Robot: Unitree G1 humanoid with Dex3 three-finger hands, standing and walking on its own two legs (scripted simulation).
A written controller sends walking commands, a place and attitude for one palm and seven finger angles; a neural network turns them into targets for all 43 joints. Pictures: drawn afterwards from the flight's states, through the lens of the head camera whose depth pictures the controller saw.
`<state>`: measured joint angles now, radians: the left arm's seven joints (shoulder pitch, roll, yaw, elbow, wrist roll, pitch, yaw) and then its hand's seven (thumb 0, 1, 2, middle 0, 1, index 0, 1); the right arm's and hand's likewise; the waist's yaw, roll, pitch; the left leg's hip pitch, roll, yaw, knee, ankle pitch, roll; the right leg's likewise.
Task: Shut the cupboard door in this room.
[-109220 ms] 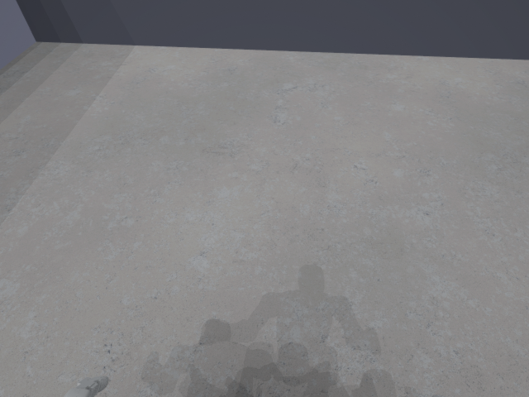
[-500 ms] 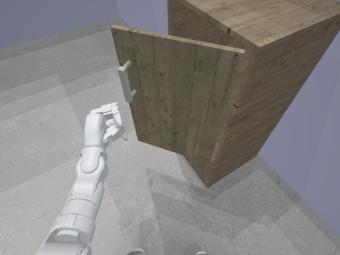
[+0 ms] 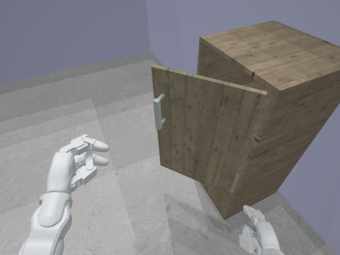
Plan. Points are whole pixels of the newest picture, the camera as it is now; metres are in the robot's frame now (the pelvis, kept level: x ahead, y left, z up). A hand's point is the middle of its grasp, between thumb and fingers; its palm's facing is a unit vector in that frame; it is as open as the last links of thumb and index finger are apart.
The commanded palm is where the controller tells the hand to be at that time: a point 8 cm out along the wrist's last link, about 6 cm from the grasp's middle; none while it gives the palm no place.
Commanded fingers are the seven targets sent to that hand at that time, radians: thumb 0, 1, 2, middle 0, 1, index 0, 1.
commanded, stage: draw the hand back to the body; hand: left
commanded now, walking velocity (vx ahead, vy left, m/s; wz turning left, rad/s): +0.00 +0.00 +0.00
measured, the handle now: (160, 111) +0.63 +0.11 -0.04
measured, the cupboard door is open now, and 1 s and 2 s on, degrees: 38 38 38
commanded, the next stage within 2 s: step back with the hand held close in 0.68 s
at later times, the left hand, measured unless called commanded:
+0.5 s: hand (29, 188) +0.18 +0.27 +0.15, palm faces +0.47 -0.79 -0.40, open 7.2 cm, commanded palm +0.13 +0.30 +0.18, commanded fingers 0.00 0.90 0.90 -0.20 -0.30 -0.20 -0.30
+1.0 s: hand (42, 187) +0.19 +0.25 +0.15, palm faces +0.39 -0.80 -0.46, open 7.4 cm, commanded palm +0.14 +0.29 +0.18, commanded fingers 0.00 0.90 0.90 -0.20 -0.30 -0.20 -0.30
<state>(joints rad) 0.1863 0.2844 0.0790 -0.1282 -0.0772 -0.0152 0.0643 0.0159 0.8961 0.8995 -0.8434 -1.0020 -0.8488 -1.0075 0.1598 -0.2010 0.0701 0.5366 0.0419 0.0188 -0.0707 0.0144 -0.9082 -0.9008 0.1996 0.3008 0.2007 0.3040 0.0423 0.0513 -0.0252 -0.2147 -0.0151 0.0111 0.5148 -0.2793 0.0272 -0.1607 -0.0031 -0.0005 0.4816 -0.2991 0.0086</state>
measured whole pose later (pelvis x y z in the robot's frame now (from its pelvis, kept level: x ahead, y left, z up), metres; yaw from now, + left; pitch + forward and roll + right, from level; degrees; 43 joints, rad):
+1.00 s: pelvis +0.00 -0.01 +0.01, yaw +0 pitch +1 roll -1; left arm 0.53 0.37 0.35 -0.37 -0.07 -0.14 0.09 0.01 0.89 0.90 -0.21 -0.30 -0.21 -0.30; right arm 0.19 -0.26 0.00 0.61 0.02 -0.04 -0.07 0.02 -0.91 -0.90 0.20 0.30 0.20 0.30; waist 0.03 0.08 -0.02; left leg -0.23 0.01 0.00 0.46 -0.24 0.01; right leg -0.16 0.02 -0.01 0.40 -0.24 0.00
